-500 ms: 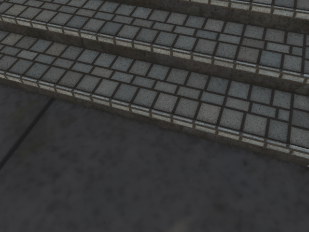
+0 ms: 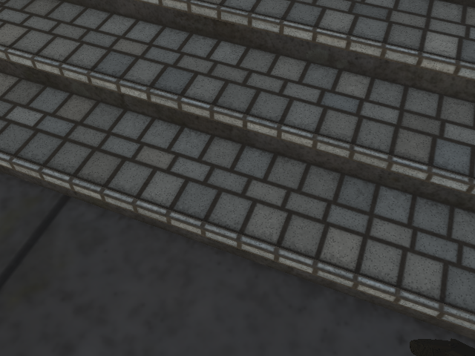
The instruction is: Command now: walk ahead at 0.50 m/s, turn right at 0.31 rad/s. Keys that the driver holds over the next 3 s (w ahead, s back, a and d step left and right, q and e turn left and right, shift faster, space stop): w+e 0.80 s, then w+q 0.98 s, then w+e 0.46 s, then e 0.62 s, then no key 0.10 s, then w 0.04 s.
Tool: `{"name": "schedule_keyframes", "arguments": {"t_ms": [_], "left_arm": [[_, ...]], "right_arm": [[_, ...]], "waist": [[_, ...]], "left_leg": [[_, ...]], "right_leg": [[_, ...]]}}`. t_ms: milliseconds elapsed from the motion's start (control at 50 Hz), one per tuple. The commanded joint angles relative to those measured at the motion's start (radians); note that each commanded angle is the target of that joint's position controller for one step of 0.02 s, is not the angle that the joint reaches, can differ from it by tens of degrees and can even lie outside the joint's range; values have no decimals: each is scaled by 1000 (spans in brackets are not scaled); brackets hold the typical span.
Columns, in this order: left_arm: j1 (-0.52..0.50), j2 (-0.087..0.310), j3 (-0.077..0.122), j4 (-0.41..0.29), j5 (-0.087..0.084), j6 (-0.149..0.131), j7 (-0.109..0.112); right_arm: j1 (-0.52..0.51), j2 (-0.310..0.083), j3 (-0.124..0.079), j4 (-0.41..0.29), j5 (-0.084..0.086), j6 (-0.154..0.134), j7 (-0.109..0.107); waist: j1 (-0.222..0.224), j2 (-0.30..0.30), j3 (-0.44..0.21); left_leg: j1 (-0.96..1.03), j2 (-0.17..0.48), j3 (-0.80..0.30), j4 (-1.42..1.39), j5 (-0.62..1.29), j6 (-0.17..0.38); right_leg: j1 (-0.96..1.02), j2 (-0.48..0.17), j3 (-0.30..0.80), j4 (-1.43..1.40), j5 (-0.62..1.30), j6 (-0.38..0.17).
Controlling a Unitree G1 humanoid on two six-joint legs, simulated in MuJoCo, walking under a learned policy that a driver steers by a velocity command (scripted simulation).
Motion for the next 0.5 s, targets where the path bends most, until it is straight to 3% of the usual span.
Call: {"name": "schedule_keyframes", "arguments": {"t_ms": [20,40,80,140,220,300,340,380,420,440,460,480,500], "left_arm": [[-80,138,30,-104,-21,-37,2],[-91,126,36,-101,-7,-31,5],[-47,83,35,-90,-10,-5,6],[-80,49,34,-114,-4,20,9],[-179,37,31,-150,4,12,-9],[-321,19,19,-204,7,5,-35],[-363,27,20,-232,6,7,-45],[-365,45,27,-252,5,9,-53],[-284,84,48,-249,4,15,-53],[-161,120,71,-221,1,13,-49],[8,188,107,-174,0,15,-35],[45,311,134,-164,-3,19,-16],[45,293,119,-205,8,1,-23]], "right_arm": [[221,-135,-46,14,-1,0,-15],[174,-108,-40,18,-3,-5,-12],[132,-90,-38,30,-10,-20,-10],[118,-113,-48,58,-9,-33,-16],[130,-145,-57,84,-12,-23,-33],[185,-179,-67,114,1,-4,-44],[205,-193,-74,129,11,11,-45],[193,-213,-81,130,19,26,-48],[166,-237,-88,121,25,41,-56],[150,-237,-87,115,26,53,-61],[160,-216,-77,106,20,53,-67],[245,-81,-35,60,-27,36,-56],[227,-78,-17,41,-9,-8,-41]], "waist": [[-132,94,-145],[-105,90,-88],[-58,116,-62],[-39,88,-15],[-62,68,10],[-117,44,43],[-124,48,52],[-100,68,38],[-37,101,-29],[35,95,-92],[110,50,-181],[26,-230,-243],[28,-209,-404]], "left_leg": [[548,328,-428,-282,-83,157],[450,294,-343,-322,-23,149],[341,263,-233,-388,44,143],[297,263,-110,-428,161,150],[326,233,28,-447,210,133],[411,251,105,-439,237,120],[487,275,121,-405,282,108],[546,293,142,-330,466,90],[567,291,163,-155,795,67],[533,264,185,24,862,44],[378,219,191,278,705,3],[-55,80,180,637,-103,-66],[-278,-60,-70,826,-491,-74]], "right_leg": [[-517,-96,48,287,110,-4],[-487,-121,45,243,164,4],[-398,-150,47,211,223,17],[-446,-161,48,157,289,36],[-468,-152,17,-69,486,44],[-458,-133,-57,-253,549,25],[-473,-123,-75,-300,503,4],[-444,-93,-107,-321,416,-27],[-314,-25,-163,-316,310,-72],[-160,22,-184,-367,327,-106],[117,37,-126,-425,381,-147],[461,-216,315,-437,397,-284],[622,-354,775,-620,207,-423]]}}
Next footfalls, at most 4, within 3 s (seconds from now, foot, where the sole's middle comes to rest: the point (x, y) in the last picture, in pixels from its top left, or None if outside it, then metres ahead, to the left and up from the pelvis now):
0.46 right None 0.37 -0.17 -0.76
0.78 left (254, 306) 0.59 0.01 -0.76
1.28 right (360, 210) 0.85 -0.29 -0.63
1.74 left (313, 107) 1.14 -0.15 -0.50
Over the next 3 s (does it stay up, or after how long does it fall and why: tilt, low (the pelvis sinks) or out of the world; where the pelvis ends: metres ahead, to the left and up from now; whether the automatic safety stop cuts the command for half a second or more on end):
stays up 1.58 -0.27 0.47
